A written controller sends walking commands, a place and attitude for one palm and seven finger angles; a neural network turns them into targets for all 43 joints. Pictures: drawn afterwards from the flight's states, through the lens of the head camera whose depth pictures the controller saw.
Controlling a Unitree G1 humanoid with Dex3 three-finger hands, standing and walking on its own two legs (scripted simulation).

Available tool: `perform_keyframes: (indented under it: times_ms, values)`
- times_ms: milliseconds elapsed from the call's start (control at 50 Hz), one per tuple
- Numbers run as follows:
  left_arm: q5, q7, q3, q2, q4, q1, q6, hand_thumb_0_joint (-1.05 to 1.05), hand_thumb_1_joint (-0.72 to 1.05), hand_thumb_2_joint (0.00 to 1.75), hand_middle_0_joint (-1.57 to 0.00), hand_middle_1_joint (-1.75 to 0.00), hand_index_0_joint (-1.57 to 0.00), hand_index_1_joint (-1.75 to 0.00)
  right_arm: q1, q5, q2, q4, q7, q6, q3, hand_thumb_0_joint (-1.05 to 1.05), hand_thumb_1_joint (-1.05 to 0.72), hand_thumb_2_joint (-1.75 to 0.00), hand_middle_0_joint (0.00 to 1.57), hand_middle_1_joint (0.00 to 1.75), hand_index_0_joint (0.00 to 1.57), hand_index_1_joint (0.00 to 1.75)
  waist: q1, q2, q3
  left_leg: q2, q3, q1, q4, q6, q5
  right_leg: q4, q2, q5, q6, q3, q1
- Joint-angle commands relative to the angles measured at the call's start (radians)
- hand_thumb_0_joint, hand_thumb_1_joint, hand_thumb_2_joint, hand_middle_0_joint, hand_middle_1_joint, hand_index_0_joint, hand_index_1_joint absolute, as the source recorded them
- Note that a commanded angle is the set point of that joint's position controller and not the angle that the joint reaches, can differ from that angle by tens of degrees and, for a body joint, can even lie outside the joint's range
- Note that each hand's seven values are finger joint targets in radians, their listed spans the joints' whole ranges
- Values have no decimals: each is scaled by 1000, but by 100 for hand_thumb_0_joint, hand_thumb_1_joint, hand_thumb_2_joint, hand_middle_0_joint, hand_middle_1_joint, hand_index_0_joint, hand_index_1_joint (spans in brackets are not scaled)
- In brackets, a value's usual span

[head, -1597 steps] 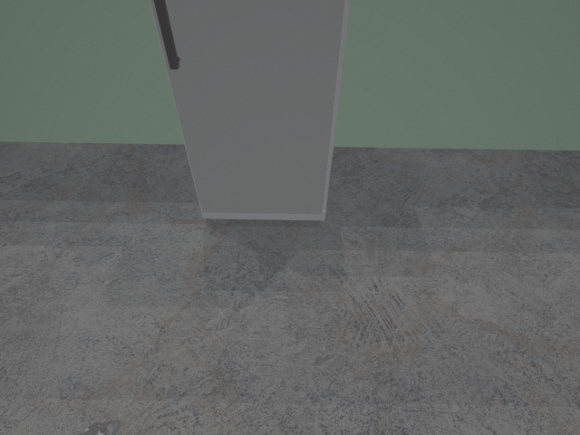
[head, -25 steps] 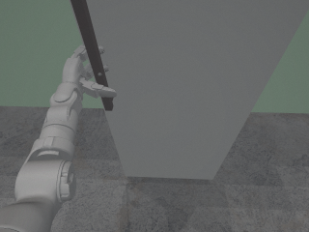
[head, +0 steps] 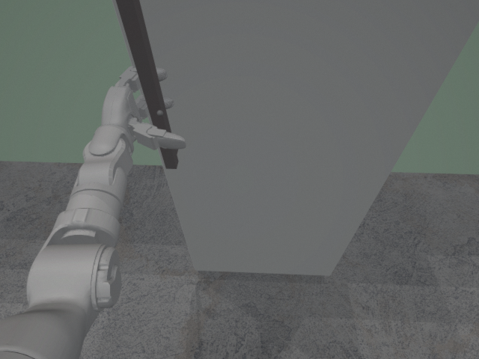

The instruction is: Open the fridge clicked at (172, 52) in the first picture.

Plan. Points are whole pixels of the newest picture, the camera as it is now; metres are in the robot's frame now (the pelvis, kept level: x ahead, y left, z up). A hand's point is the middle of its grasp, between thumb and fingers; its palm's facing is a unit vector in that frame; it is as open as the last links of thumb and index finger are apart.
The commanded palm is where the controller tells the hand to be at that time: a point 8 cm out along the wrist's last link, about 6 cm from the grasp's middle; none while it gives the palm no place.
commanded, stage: grip the handle and tug to test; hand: left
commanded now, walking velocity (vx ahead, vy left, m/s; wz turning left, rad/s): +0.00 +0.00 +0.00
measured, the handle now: (154, 82) +0.53 +0.15 +0.20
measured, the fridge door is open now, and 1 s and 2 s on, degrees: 0 0 2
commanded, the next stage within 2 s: pull the door a little, standing still in 1.46 s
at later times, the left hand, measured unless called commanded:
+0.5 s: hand (163, 112) +0.47 +0.13 +0.18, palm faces -0.04 -1.00 +0.00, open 9.2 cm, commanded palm +0.45 +0.18 +0.18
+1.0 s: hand (163, 112) +0.47 +0.13 +0.18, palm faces -0.03 -1.00 +0.00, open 5.8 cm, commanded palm +0.45 +0.18 +0.18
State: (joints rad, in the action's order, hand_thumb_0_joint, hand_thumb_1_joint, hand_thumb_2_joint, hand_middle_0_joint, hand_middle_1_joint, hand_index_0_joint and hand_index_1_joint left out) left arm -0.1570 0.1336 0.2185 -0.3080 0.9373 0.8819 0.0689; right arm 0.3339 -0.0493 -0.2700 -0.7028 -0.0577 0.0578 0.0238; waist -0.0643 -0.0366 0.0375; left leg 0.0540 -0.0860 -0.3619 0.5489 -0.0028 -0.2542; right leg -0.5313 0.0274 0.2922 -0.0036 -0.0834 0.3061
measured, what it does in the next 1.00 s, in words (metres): stands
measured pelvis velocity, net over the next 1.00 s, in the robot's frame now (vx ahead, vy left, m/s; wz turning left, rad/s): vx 0.01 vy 0.00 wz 0.00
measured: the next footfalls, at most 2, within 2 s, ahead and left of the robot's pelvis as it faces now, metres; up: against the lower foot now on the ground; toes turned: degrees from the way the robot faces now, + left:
none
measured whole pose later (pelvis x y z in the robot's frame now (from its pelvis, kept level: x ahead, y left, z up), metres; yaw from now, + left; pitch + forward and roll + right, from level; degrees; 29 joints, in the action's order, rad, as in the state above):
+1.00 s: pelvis +0.01 +0.00 +0.00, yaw +0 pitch +4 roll +0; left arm -0.15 0.13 0.23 -0.31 0.94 0.88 0.07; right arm 0.32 -0.05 -0.27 -0.70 -0.06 0.05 0.02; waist -0.07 -0.04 0.04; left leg 0.06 -0.08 -0.36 0.54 0.00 -0.26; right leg -0.53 0.02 0.30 -0.01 -0.08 0.31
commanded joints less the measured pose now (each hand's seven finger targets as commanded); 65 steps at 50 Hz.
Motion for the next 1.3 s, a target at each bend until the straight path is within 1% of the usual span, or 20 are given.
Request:
perform_keyframes:
  times_ms: [0, 40, 100, 160, 240, 260, 340, 380, 440, 580, 620, 780, 900, 980, 1100, 1120, 1140, 1180, 1240, 1280]
  values:
    - [-7, 10, 23, -169, -238, 512, 75, 0, -50, 30, -30, -120, -30, -120, 3, 0, -141, 109, -7, 49, -53, 0, -90, -90, 20, 30, 20, 30, -8, 33, 355, -37, 76, 256, -32, -34, 265, 57, -49, -334, -19, 34, -18]
    - [-8, 9, 44, -198, -228, 495, 75, 0, -45, 32, -30, -121, -30, -121, 9, 2, -147, 108, -9, 44, -53, 0, -90, -90, 20, 30, 20, 30, -4, 60, 352, -38, 75, 237, -35, -37, 266, 61, -48, -341, -18, 34, -43]
    - [-4, 14, 4, -161, -212, 537, 71, 0, -31, 38, -32, -123, -32, -123, 0, -3, -139, 106, -9, 44, -49, 0, -90, -90, 20, 30, 20, 30, -23, 52, 296, -39, 73, 212, -42, -35, 218, 67, -47, -308, -14, 34, -11]
    - [3, 9, 0, -160, -214, 553, 74, 0, -17, 44, -33, -125, -33, -125, 5, -1, -140, 105, -8, 46, -50, 0, -90, -90, 20, 30, 20, 30, -24, 18, 309, -39, 76, 231, -38, -35, 227, 64, -47, -301, -17, 35, 3]
    - [-2, 4, 39, -202, -175, 564, 77, 0, 1, 52, -35, -127, -35, -127, 19, 2, -146, 97, -13, 45, -50, 0, -90, -90, 20, 30, 20, 30, -25, 54, 312, -41, 75, 208, -37, -38, 208, 69, -46, -290, -14, 37, -10]
    - [-2, 8, 24, -184, -162, 550, 77, 0, 6, 54, -36, -128, -36, -128, 12, 0, -143, 100, -12, 45, -48, 0, -90, -90, 20, 30, 20, 30, -24, 56, 306, -40, 76, 203, -39, -36, 200, 66, -46, -287, -14, 37, -5]
    - [5, 7, 58, -233, -176, 567, 98, 0, 25, 62, -38, -131, -38, -131, 26, 4, -147, 98, -13, 46, -51, 0, -90, -90, 20, 30, 20, 30, -22, 44, 354, -43, 75, 217, -28, -39, 225, 59, -44, -308, -15, 40, -23]
    - [-1, 14, 24, -186, -174, 568, 100, 0, 34, 66, -39, -132, -39, -132, 14, 1, -139, 104, -10, 50, -48, 0, -90, -90, 20, 30, 20, 30, -25, 32, 333, -43, 72, 213, -30, -37, 207, 61, -46, -303, -13, 42, -7]
    - [2, 13, 57, -231, -169, 564, 109, 0, 48, 72, -41, -134, -41, -134, 29, 2, -149, 99, -12, 49, -53, 0, -90, -90, 20, 30, 20, 30, -23, 69, 347, -42, 73, 202, -27, -40, 214, 59, -46, -308, -13, 40, -28]
    - [-2, 21, 57, -226, -217, 530, 100, 0, 81, 86, -44, -139, -44, -139, 16, 0, -143, 110, -8, 46, -54, 0, -90, -90, 20, 30, 20, 30, -10, 8, 368, -44, 64, 225, -21, -38, 264, 53, -47, -368, -15, 44, -41]
    - [-5, 24, 28, -190, -225, 524, 95, 0, 90, 90, -45, -140, -45, -140, 14, -1, -140, 112, -8, 44, -53, 0, -90, -90, 20, 30, 20, 30, -16, 32, 353, -43, 65, 223, -27, -37, 263, 56, -50, -366, -15, 39, -40]
    - [-2, 16, 45, -217, -222, 539, 74, 0, 90, 90, -45, -140, -45, -140, 13, -2, -145, 107, -12, 35, -54, 0, -90, -90, 20, 30, 20, 30, -20, 41, 337, -44, 62, 216, -29, -42, 250, 63, -47, -361, -12, 43, -38]
    - [-4, 21, 10, -169, -236, 531, 69, 0, 90, 90, -45, -140, -45, -140, 3, -4, -137, 111, -11, 32, -54, 0, -90, -90, 20, 30, 20, 30, -21, 27, 343, -44, 62, 238, -22, -40, 281, 58, -47, -386, -14, 41, -31]
    - [-5, 20, 23, -187, -230, 538, 69, 0, 90, 90, -45, -140, -45, -140, 0, -3, -140, 113, -12, 31, -51, 0, -90, -90, 20, 30, 20, 30, -23, 38, 338, -46, 62, 223, -28, -42, 251, 63, -46, -366, -11, 43, -36]
    - [-11, 24, 29, -171, -281, 433, 65, 0, 90, 90, -45, -140, -45, -140, -14, -3, -134, 133, -8, 30, -53, 0, -90, -90, 20, 30, 20, 30, 13, 13, 390, -45, 61, 257, -24, -37, 329, 49, -46, -429, -19, 38, -79]
    - [-12, 25, 17, -164, -307, 441, 65, 0, 90, 90, -45, -140, -45, -140, -20, -4, -134, 134, -7, 28, -52, 0, -90, -90, 20, 30, 20, 30, 9, 4, 384, -45, 60, 261, -27, -37, 333, 52, -46, -435, -19, 38, -80]
    - [-15, 26, 6, -145, -306, 405, 61, 0, 90, 90, -45, -140, -45, -140, -19, -3, -134, 138, -7, 26, -53, 0, -90, -90, 20, 30, 20, 30, 11, 42, 381, -45, 61, 258, -25, -40, 345, 53, -47, -443, -19, 33, -94]
    - [-19, 24, 26, -167, -327, 392, 51, 0, 90, 90, -45, -140, -45, -140, -28, -7, -137, 144, -6, 22, -54, 0, -90, -90, 20, 30, 20, 30, 16, 57, 359, -43, 57, 241, -34, -40, 330, 56, -48, -445, -17, 35, -99]
    - [-20, 25, 3, -138, -343, 348, 31, 0, 90, 90, -45, -140, -45, -140, -36, -9, -136, 154, -7, 16, -54, 0, -90, -90, 20, 30, 20, 30, 19, 58, 346, -45, 53, 244, -39, -42, 336, 61, -47, -447, -18, 32, -111]
    - [-20, 24, 22, -160, -385, 348, 17, 0, 90, 90, -45, -140, -45, -140, -47, -10, -134, 158, -8, 13, -55, 0, -90, -90, 20, 30, 20, 30, 25, 35, 357, -44, 48, 254, -41, -42, 346, 62, -46, -466, -17, 37, -116]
